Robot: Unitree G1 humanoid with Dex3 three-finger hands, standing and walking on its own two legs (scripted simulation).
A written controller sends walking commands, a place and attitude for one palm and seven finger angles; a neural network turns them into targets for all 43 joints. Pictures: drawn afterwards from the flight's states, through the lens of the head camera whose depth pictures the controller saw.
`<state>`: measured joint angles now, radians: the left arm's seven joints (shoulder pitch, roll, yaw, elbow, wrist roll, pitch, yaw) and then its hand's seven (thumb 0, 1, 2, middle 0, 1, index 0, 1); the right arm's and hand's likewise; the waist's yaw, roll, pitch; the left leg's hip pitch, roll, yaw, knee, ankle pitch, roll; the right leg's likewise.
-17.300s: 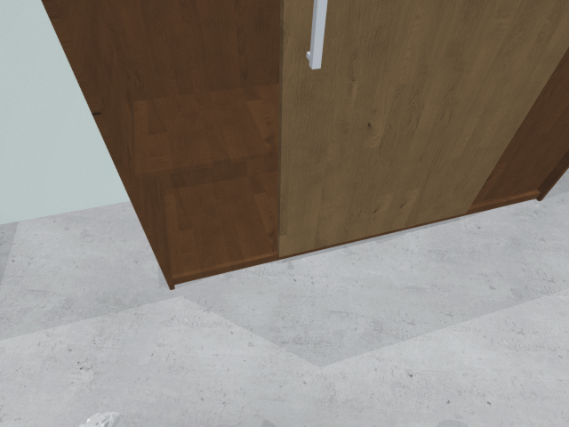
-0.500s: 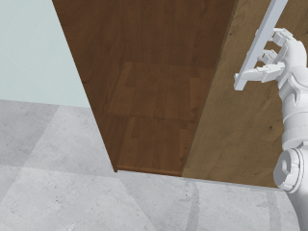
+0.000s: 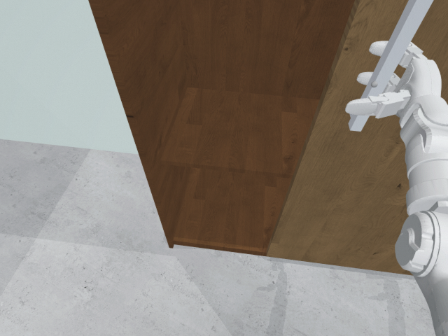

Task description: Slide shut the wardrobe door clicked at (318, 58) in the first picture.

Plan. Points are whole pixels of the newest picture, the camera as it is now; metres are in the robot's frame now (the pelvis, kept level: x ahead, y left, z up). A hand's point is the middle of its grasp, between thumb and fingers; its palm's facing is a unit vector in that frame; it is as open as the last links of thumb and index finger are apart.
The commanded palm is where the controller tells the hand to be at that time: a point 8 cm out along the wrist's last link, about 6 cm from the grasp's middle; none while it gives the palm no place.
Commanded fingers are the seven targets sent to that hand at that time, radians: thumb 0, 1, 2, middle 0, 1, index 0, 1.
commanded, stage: slide the fingers in behind the handle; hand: right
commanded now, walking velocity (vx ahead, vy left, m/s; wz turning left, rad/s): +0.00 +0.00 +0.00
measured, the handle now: (387, 52) +0.55 -0.17 +0.26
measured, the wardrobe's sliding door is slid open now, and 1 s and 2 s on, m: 0.44 0.44 0.43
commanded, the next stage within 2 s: grip the handle and tug to test in 0.58 s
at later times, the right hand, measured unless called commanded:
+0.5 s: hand (375, 85) +0.49 -0.15 +0.23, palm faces -0.01 +1.00 -0.01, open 14.0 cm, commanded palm +0.47 -0.20 +0.22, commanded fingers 0.00 0.50 -0.30 0.30 1.20 0.30 1.20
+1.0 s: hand (375, 84) +0.49 -0.15 +0.23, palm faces +0.01 +1.00 -0.02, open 11.8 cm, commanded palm +0.47 -0.20 +0.22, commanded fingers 0.00 -0.29 -0.64 0.38 1.31 0.38 1.31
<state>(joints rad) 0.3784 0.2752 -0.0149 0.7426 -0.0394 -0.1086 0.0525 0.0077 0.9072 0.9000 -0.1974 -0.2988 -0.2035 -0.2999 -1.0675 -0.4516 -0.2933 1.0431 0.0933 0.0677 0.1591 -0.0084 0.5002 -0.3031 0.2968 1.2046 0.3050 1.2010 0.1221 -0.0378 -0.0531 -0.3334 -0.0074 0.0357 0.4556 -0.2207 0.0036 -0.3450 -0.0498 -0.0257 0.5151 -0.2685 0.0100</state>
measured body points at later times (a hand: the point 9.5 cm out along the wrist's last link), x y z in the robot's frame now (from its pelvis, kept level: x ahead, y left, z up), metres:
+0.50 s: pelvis +0.00 -0.01 +0.00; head +0.02 -0.01 +0.45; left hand +0.03 +0.26 -0.12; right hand +0.49 -0.21 +0.23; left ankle +0.00 +0.12 -0.74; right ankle -0.01 -0.12 -0.74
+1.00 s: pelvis +0.00 -0.01 +0.00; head +0.02 +0.00 +0.45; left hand +0.04 +0.26 -0.12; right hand +0.48 -0.21 +0.23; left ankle +0.00 +0.12 -0.74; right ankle -0.01 -0.12 -0.74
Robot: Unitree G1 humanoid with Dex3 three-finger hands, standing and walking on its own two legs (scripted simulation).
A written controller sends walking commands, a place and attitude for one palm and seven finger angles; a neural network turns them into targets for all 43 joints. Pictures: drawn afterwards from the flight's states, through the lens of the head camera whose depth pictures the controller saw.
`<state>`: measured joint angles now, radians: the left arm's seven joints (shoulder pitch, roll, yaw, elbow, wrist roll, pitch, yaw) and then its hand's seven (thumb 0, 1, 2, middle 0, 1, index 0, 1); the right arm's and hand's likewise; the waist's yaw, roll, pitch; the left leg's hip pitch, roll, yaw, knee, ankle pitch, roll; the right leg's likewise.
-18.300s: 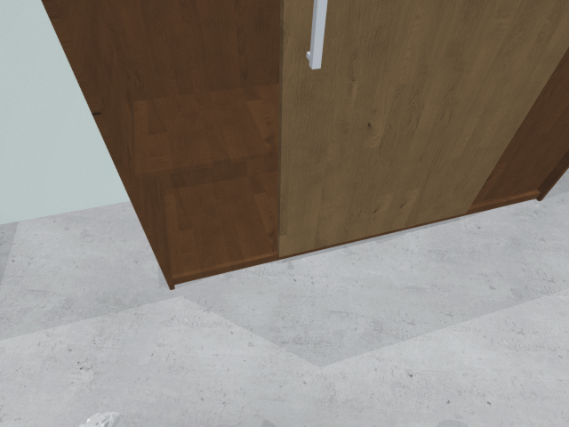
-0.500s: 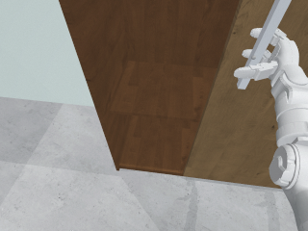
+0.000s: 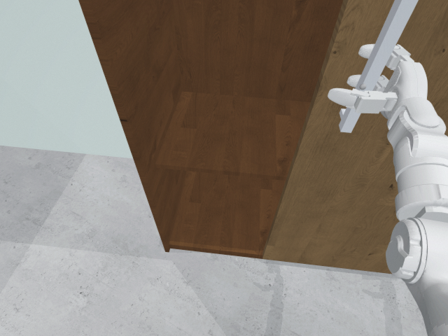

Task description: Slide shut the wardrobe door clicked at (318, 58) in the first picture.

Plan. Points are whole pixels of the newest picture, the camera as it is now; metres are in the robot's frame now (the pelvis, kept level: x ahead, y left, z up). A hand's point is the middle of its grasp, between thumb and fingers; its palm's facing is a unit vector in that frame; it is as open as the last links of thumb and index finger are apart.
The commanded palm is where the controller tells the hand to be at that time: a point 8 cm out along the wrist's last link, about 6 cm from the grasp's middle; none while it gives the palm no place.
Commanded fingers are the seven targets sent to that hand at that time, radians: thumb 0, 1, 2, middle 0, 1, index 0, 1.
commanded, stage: grip the handle and tug to test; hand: right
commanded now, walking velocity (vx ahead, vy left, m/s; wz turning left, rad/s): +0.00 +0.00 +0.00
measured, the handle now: (374, 55) +0.55 -0.16 +0.25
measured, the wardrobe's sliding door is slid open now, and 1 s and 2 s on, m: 0.44 0.43 0.43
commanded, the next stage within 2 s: tug the door sideways, standing still in 1.10 s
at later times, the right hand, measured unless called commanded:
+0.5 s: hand (361, 86) +0.49 -0.14 +0.23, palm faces +0.01 +1.00 -0.01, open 6.1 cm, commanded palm +0.46 -0.19 +0.22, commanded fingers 0.00 -0.90 -0.90 0.45 1.40 0.45 1.40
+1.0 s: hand (361, 86) +0.49 -0.14 +0.23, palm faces +0.00 +1.00 +0.00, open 6.1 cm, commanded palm +0.44 -0.20 +0.22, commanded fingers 0.00 -0.90 -0.90 0.45 1.40 0.45 1.40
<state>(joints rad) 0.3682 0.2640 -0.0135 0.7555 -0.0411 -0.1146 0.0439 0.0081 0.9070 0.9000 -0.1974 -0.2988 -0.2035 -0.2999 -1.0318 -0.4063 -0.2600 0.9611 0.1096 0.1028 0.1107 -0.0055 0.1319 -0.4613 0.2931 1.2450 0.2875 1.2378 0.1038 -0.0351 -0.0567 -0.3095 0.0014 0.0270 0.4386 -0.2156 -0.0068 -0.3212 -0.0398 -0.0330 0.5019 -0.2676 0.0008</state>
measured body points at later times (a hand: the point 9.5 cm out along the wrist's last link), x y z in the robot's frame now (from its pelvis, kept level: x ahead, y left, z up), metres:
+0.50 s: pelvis +0.02 +0.00 +0.00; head +0.03 +0.01 +0.45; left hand +0.10 +0.27 -0.11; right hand +0.48 -0.20 +0.23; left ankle +0.00 +0.13 -0.74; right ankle -0.01 -0.12 -0.74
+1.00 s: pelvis +0.04 +0.00 +0.01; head +0.04 +0.01 +0.46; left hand +0.13 +0.27 -0.11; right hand +0.48 -0.20 +0.23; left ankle +0.00 +0.13 -0.74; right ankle -0.01 -0.12 -0.74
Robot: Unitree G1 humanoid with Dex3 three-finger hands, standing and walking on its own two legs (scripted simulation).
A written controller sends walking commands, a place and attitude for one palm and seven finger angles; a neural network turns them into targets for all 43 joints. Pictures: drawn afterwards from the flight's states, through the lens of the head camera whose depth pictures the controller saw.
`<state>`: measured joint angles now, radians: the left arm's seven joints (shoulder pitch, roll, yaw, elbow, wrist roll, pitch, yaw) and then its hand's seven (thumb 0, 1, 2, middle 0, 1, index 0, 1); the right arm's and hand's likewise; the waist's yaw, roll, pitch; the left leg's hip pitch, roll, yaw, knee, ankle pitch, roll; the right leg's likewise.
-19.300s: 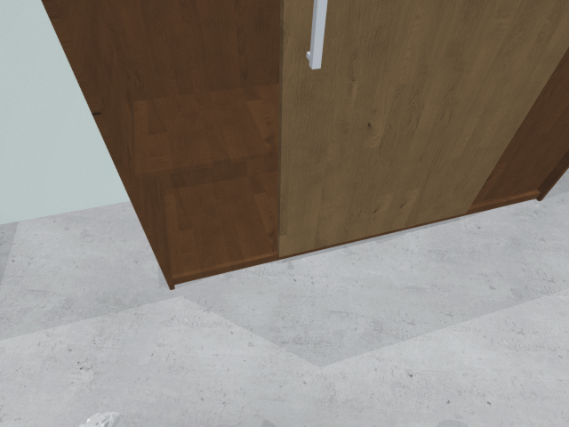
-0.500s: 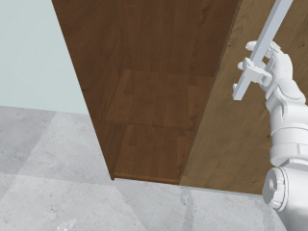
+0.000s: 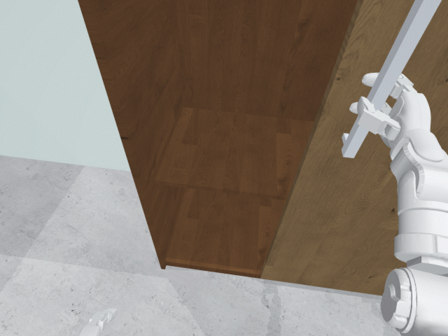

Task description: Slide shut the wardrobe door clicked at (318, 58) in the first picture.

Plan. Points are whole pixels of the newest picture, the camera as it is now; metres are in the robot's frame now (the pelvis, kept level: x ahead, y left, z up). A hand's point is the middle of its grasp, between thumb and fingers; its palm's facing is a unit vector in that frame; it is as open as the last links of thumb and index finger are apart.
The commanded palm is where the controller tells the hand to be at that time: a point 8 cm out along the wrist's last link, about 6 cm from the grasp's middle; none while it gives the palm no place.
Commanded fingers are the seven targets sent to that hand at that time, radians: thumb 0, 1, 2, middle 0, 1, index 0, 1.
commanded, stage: grip the handle and tug to test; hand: right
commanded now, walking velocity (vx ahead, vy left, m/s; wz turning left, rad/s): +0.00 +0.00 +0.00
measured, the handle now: (378, 83) +0.50 -0.19 +0.25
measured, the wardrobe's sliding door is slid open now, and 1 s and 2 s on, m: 0.43 0.43 0.35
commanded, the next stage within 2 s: tug the door sideways, standing still in 0.10 s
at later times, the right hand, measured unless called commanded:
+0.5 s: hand (362, 111) +0.45 -0.16 +0.22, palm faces +0.10 +0.99 -0.03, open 5.7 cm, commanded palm +0.42 -0.18 +0.22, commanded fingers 0.00 -0.90 -0.90 0.45 1.40 0.45 1.40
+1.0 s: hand (359, 116) +0.45 -0.16 +0.21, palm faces +0.15 +0.98 -0.15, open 6.1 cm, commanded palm +0.43 -0.19 +0.22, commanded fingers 0.00 -0.90 -0.90 0.45 1.40 0.45 1.40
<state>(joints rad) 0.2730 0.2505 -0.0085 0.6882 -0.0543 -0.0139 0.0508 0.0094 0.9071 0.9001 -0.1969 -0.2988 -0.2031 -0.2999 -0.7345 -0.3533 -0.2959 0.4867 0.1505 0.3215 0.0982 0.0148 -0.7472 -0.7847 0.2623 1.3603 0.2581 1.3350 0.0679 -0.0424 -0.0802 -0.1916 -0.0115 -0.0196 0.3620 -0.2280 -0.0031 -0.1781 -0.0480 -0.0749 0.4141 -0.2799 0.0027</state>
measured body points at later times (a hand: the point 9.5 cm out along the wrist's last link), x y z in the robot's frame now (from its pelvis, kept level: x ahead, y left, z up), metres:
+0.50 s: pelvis +0.03 +0.00 +0.01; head +0.04 +0.02 +0.46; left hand +0.19 +0.25 -0.10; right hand +0.43 -0.22 +0.23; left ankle -0.03 +0.12 -0.73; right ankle -0.05 -0.12 -0.73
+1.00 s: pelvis +0.00 +0.00 -0.01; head +0.05 +0.01 +0.44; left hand +0.17 +0.22 -0.13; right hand +0.44 -0.22 +0.22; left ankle -0.03 +0.13 -0.73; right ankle -0.06 -0.12 -0.74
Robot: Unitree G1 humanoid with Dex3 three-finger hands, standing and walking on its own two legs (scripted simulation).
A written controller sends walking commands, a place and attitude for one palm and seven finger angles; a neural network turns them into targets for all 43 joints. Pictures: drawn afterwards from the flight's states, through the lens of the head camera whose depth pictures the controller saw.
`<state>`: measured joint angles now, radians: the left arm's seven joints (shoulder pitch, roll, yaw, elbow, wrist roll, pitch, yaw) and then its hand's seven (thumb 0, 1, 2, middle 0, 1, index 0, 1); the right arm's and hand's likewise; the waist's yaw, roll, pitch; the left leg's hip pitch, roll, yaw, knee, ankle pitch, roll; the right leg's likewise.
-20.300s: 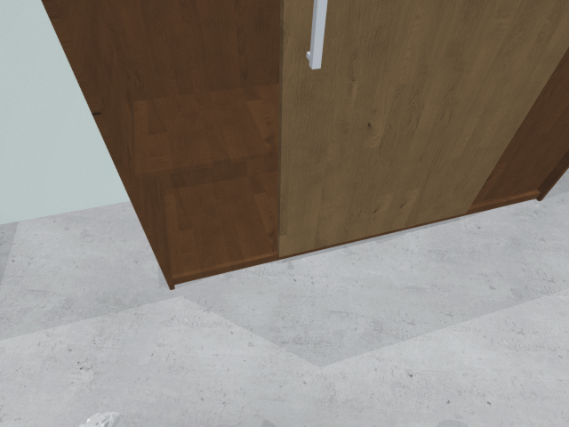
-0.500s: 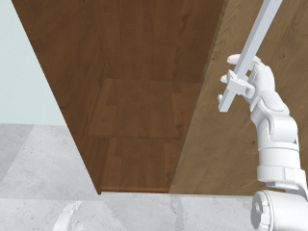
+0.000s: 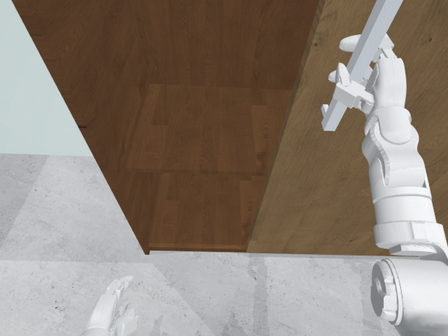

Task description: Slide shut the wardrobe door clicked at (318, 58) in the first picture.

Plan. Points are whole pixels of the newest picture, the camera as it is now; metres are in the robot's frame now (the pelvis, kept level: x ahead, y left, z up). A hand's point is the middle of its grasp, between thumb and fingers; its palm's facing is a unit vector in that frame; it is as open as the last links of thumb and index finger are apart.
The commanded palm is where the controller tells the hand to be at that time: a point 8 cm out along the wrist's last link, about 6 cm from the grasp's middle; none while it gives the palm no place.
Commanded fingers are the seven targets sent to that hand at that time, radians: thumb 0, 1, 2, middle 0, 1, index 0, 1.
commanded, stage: step sideways, sliding the door along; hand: right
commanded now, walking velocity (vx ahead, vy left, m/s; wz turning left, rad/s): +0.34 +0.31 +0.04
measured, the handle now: (359, 48) +0.50 -0.18 +0.26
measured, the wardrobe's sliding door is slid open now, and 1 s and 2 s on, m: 0.43 0.35 0.10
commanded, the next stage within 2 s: none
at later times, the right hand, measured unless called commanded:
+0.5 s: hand (331, 83) +0.46 -0.14 +0.22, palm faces +0.28 +0.96 -0.06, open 6.2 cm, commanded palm +0.43 -0.12 +0.22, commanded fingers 0.00 -0.90 -0.90 0.45 1.40 0.45 1.40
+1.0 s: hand (276, 81) +0.46 -0.05 +0.22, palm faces +0.43 +0.90 -0.07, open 7.0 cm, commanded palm +0.42 -0.02 +0.22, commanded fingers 0.00 -0.90 -0.90 0.45 1.40 0.45 1.40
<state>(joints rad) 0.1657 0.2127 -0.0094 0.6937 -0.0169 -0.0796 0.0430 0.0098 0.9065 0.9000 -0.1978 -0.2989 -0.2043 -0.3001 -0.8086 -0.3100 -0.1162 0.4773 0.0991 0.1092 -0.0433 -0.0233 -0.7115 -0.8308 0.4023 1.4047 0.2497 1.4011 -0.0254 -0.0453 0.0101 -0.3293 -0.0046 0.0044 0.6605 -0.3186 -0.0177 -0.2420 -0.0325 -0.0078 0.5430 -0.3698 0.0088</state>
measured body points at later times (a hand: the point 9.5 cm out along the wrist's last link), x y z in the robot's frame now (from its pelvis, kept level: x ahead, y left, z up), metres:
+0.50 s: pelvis +0.01 +0.07 +0.00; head +0.08 +0.06 +0.44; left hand +0.17 +0.29 -0.13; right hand +0.44 -0.19 +0.23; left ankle +0.07 +0.21 -0.69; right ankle +0.02 -0.10 -0.73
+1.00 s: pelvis +0.09 +0.18 +0.00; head +0.17 +0.19 +0.44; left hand +0.33 +0.37 -0.10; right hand +0.43 -0.10 +0.22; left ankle +0.13 +0.27 -0.73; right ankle +0.03 -0.02 -0.70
